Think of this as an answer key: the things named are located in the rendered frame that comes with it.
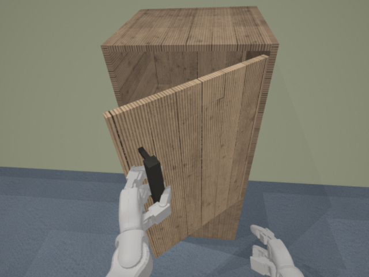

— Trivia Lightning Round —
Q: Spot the robot left forearm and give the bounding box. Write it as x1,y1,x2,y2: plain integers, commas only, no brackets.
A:
106,229,153,277

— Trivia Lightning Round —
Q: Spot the right robot hand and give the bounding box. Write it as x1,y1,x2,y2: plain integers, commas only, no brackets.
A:
250,225,295,277

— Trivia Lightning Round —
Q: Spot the cupboard door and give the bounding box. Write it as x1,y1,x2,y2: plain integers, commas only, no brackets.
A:
103,55,269,258

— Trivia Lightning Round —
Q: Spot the handle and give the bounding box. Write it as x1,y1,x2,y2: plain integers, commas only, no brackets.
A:
138,147,165,203

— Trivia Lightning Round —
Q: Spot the robot right forearm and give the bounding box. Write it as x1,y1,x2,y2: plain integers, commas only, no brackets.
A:
276,265,304,277

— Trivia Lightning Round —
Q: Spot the left robot hand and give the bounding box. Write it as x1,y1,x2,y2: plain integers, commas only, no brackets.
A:
119,165,171,233

